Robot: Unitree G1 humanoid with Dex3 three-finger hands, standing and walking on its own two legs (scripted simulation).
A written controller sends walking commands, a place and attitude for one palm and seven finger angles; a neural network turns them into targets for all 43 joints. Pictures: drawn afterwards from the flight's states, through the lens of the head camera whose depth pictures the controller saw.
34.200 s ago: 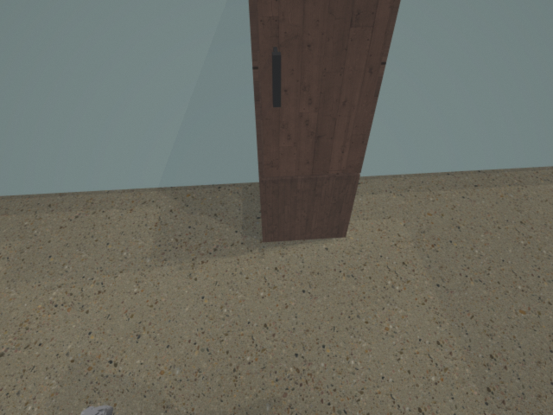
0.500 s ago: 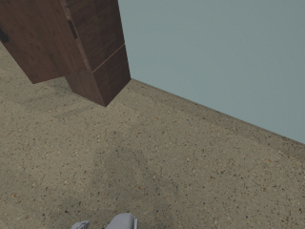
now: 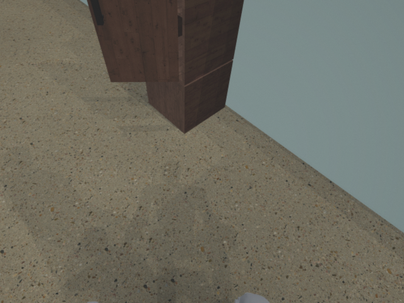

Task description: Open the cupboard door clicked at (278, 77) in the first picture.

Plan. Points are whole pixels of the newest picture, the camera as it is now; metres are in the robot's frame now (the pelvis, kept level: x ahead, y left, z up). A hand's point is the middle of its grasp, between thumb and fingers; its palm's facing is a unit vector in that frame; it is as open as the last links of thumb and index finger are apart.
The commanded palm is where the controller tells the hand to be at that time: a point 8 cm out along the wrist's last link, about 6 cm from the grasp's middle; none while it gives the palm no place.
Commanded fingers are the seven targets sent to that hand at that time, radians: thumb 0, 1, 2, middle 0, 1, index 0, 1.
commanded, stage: turn to face it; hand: left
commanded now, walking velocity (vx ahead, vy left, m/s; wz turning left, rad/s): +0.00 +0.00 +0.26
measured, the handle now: (96, 1) +1.07 +0.49 +0.04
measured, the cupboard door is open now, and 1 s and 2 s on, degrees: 51 51 51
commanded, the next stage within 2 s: take the last steps up to it in 0.16 s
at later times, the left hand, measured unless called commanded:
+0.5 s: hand out of the picture -0.01 +0.15 -0.16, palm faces +0.26 -0.94 -0.22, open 7.3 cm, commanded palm none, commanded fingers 0.00 0.90 0.90 -0.20 -0.30 -0.20 -0.30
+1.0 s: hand out of the picture +0.13 +0.28 -0.17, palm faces +0.26 -0.95 -0.16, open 7.4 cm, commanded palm none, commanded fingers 0.00 0.90 0.90 -0.20 -0.30 -0.20 -0.30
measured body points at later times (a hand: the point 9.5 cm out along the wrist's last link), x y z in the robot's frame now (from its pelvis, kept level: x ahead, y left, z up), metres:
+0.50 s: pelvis +0.00 -0.03 +0.00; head +0.03 -0.04 +0.45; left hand -0.03 +0.20 -0.15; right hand +0.09 -0.27 -0.16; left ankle -0.04 +0.10 -0.68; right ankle -0.01 -0.15 -0.74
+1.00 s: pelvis +0.10 +0.09 +0.00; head +0.12 +0.10 +0.45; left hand +0.11 +0.33 -0.16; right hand +0.13 -0.14 -0.15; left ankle +0.02 +0.14 -0.74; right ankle +0.19 -0.02 -0.67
